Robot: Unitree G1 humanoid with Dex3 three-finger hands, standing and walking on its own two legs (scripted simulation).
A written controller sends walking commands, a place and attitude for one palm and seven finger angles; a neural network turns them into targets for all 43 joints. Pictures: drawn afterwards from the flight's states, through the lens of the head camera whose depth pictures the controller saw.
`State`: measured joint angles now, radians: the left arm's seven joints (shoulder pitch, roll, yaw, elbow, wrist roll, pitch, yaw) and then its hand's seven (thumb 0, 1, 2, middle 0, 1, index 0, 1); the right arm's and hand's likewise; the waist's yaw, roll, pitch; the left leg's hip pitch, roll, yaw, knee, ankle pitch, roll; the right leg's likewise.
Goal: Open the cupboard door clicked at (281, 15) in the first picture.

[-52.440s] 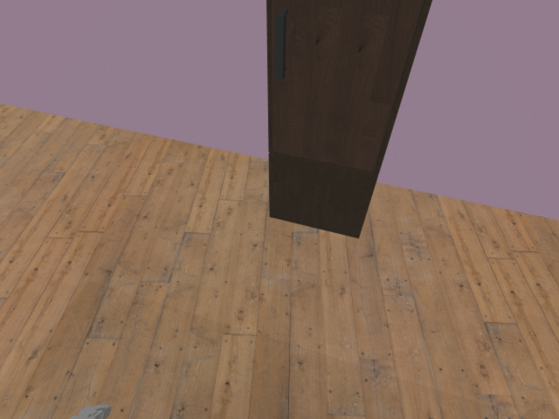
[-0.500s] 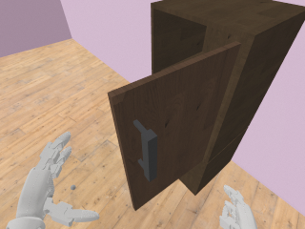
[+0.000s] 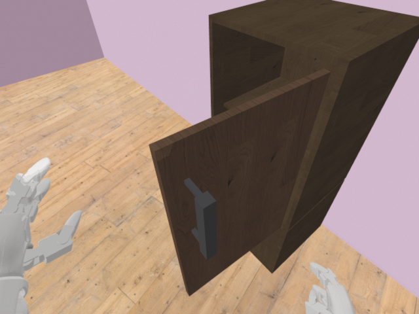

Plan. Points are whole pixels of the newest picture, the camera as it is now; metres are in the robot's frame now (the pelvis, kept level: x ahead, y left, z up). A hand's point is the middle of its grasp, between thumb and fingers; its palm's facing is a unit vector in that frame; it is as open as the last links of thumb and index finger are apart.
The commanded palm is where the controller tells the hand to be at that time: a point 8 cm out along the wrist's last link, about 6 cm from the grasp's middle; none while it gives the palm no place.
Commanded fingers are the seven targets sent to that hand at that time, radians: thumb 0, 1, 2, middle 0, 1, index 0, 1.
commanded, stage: draw the hand back to the body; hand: left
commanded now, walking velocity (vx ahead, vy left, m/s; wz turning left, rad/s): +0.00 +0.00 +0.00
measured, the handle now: (200, 220) +0.27 +0.06 +0.07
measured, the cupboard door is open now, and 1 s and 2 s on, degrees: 86 86 86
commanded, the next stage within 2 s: step back with the hand held close in 0.44 s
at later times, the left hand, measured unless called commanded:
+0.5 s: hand (65, 228) +0.18 +0.24 +0.16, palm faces +0.42 -0.82 -0.40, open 7.4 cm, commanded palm +0.13 +0.28 +0.17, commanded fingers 0.00 0.90 0.90 -0.20 -0.30 -0.20 -0.30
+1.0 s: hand (50, 239) +0.17 +0.25 +0.15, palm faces +0.34 -0.80 -0.50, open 7.4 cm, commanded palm +0.11 +0.29 +0.18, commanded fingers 0.00 0.90 0.90 -0.20 -0.30 -0.20 -0.30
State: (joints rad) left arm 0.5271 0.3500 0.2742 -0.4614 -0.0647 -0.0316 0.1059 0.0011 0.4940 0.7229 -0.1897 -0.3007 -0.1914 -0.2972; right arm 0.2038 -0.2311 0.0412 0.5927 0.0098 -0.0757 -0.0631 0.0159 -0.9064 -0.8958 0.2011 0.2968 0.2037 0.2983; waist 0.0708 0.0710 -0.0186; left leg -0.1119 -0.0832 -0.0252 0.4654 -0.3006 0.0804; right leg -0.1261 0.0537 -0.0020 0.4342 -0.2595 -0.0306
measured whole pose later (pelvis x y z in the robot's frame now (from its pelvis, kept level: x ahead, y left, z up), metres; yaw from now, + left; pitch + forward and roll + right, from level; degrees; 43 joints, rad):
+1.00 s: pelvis -0.04 +0.00 +0.00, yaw -2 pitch +0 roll -1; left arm 0.57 0.44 0.41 -0.49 -0.04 -0.14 0.12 0.01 0.89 0.90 -0.21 -0.30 -0.21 -0.30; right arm 0.19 -0.24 -0.03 0.56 0.02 0.03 -0.08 0.01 -0.91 -0.90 0.20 0.30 0.20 0.30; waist 0.00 0.00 0.01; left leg -0.26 -0.08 0.02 0.51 -0.26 0.08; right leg -0.29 0.06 0.03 0.50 -0.21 -0.03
